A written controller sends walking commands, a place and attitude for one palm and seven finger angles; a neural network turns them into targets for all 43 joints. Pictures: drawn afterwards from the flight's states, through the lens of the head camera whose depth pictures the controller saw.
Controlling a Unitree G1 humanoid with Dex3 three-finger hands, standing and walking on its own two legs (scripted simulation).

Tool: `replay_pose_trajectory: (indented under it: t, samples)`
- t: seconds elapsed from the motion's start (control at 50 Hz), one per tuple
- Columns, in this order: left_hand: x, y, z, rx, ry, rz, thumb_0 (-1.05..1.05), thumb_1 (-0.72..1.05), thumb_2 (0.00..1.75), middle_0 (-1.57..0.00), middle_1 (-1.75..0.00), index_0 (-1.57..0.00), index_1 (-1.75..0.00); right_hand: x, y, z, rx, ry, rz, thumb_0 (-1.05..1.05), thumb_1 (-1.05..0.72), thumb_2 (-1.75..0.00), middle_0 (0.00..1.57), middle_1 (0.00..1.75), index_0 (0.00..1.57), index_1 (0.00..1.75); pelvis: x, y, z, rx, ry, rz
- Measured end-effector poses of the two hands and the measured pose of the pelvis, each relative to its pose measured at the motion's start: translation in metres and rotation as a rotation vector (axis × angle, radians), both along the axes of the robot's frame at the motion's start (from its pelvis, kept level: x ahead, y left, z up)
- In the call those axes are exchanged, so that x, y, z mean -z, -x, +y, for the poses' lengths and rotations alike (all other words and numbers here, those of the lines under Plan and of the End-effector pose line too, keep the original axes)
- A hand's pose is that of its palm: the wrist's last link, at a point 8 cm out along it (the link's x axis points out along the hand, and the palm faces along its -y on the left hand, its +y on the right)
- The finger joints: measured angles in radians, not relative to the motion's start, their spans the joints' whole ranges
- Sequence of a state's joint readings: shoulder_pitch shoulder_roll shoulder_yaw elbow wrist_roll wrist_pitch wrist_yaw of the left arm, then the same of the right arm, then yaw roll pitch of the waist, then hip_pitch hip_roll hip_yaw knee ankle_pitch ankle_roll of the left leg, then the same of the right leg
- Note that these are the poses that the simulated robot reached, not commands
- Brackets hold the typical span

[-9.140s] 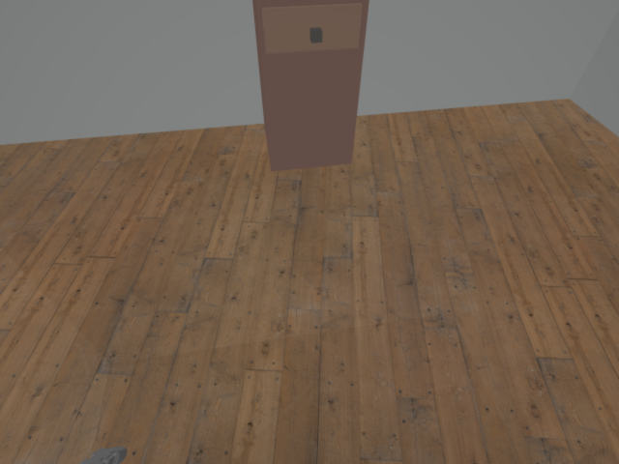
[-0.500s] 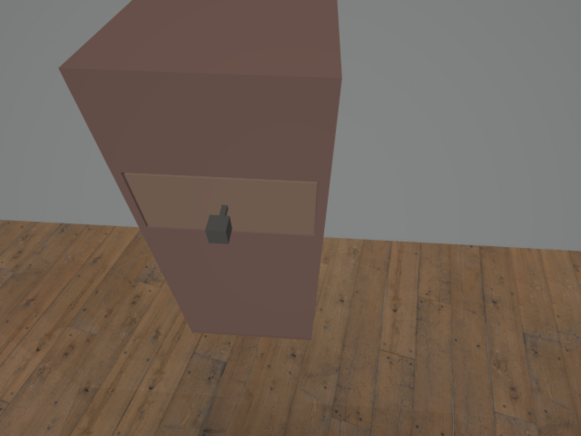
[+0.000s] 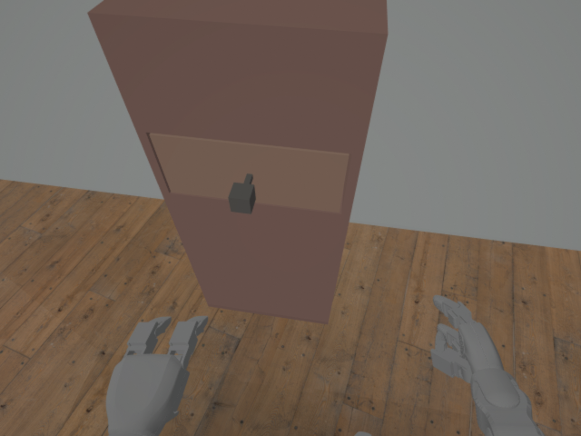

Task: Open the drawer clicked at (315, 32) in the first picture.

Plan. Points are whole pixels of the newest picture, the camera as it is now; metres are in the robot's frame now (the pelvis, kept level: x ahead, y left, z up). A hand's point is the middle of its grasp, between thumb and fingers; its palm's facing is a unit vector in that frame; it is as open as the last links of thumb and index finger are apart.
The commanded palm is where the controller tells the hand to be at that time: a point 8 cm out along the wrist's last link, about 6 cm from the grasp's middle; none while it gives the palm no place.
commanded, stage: raise the hand with hooked fingers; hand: left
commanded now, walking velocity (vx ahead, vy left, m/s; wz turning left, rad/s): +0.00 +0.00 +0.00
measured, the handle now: (245, 190) +0.54 +0.19 -0.04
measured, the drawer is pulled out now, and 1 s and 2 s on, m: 0.00 0.00 0.00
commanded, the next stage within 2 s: move the hooked fingers above the handle in 1.40 s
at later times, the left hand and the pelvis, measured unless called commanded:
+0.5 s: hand (146, 306) +0.24 +0.24 +0.05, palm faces +0.04 -0.09 -0.99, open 12.0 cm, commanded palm +0.22 +0.24 +0.11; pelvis +0.01 +0.00 +0.02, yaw +2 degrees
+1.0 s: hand (135, 237) +0.30 +0.26 +0.11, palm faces +0.04 -0.05 -1.00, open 13.8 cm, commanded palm +0.28 +0.26 +0.17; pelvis +0.01 +0.01 +0.04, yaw +3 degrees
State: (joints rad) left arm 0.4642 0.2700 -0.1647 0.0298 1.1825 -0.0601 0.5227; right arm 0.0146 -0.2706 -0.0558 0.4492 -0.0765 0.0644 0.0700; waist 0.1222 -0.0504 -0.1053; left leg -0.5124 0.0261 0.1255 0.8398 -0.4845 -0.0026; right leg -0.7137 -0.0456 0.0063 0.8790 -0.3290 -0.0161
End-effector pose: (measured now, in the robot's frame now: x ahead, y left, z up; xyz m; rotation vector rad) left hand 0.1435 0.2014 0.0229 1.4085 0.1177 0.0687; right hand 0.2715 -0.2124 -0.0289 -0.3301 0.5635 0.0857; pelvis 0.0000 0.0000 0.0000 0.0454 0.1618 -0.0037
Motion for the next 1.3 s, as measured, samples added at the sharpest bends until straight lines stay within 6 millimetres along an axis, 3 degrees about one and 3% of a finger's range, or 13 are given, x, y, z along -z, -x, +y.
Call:
replay_pose_trajectory:
  t: [0.1, 0.2, 0.32, 0.42, 0.5, 0.6, 0.76, 0.88, 0.98, 1.1, 1.3]
  samples:
    - [-0.016, -0.016, 0.029, -0.094, -0.07, -0.067, 0.01, 0.38, 0.68, -0.26, -0.63, -0.26, -0.63, 0.026, 0.004, 0.032, -0.043, -0.054, 0.066, 0.01, -0.91, -0.9, 0.2, 0.3, 0.19, 0.29, 0.006, 0.001, -0.003, -0.039, 0.018, -0.016]
    - [-0.046, -0.048, 0.035, -0.12, -0.048, -0.078, 0.01, 0.26, 0.63, -0.27, -0.7, -0.27, -0.7, 0.048, 0.039, 0.048, -0.018, -0.116, 0.188, 0.01, -0.91, -0.9, 0.2, 0.3, 0.2, 0.3, -0.004, -0.001, -0.001, -0.047, 0.027, -0.046]
    - [-0.059, -0.065, 0.025, -0.018, -0.037, -0.011, 0.01, 0.13, 0.57, -0.28, -0.79, -0.28, -0.79, 0.061, 0.086, 0.033, 0.052, -0.108, 0.322, 0.01, -0.9, -0.9, 0.2, 0.3, 0.2, 0.3, -0.017, -0.006, 0.002, -0.029, 0.024, -0.057]
    - [-0.067, -0.068, 0.029, 0.02, -0.055, -0.021, 0.01, 0.02, 0.52, -0.29, -0.86, -0.29, -0.86, 0.065, 0.106, 0.004, 0.124, -0.048, 0.38, 0.01, -0.9, -0.9, 0.2, 0.3, 0.2, 0.3, -0.021, -0.009, 0.004, -0.027, 0.024, -0.058]
    - [-0.077, -0.076, 0.038, 0.0, -0.07, -0.068, 0.0, -0.08, 0.48, -0.29, -0.92, -0.29, -0.92, 0.062, 0.106, -0.016, 0.168, -0.008, 0.377, 0.01, -0.91, -0.9, 0.2, 0.3, 0.2, 0.3, -0.023, -0.01, 0.005, -0.031, 0.024, -0.06]
    - [-0.092, -0.091, 0.043, -0.027, -0.073, -0.101, 0.0, -0.19, 0.43, -0.3, -1.0, -0.3, -1.0, 0.051, 0.088, -0.025, 0.191, 0.0, 0.32, 0.01, -0.91, -0.9, 0.2, 0.3, 0.2, 0.29, -0.027, -0.01, 0.006, -0.034, 0.023, -0.075]
    - [-0.113, -0.112, 0.039, 0.001, -0.078, -0.084, 0.0, -0.37, 0.36, -0.31, -1.12, -0.31, -1.12, 0.029, 0.052, -0.003, 0.146, -0.046, 0.218, 0.01, -0.91, -0.9, 0.2, 0.3, 0.19, 0.29, -0.034, -0.012, 0.005, -0.033, 0.022, -0.111]
    - [-0.13, -0.122, 0.046, 0.002, -0.093, -0.082, 0.0, -0.45, 0.32, -0.32, -1.17, -0.32, -1.17, 0.022, 0.041, 0.017, 0.097, -0.077, 0.208, 0.01, -0.91, -0.9, 0.2, 0.3, 0.2, 0.3, -0.038, -0.013, 0.004, -0.042, 0.026, -0.129]
    - [-0.141, -0.134, 0.054, 0.009, -0.106, -0.064, 0.0, -0.48, 0.31, -0.32, -1.19, -0.32, -1.19, 0.026, 0.046, 0.025, 0.08, -0.08, 0.24, 0.01, -0.91, -0.9, 0.2, 0.3, 0.2, 0.3, -0.041, -0.013, 0.005, -0.05, 0.029, -0.135]
    - [-0.152, -0.146, 0.062, 0.032, -0.101, -0.051, 0.0, -0.49, 0.3, -0.32, -1.2, -0.32, -1.2, 0.033, 0.062, 0.02, 0.104, -0.071, 0.295, 0.01, -0.91, -0.9, 0.2, 0.3, 0.2, 0.3, -0.043, -0.014, 0.009, -0.05, 0.031, -0.131]
    - [-0.138, -0.142, 0.059, 0.095, -0.08, -0.039, 0.0, -0.49, 0.3, -0.32, -1.2, -0.32, -1.2, 0.042, 0.09, -0.001, 0.163, -0.025, 0.377, 0.01, -0.91, -0.9, 0.2, 0.3, 0.2, 0.3, -0.043, -0.014, 0.015, -0.042, 0.031, -0.111]
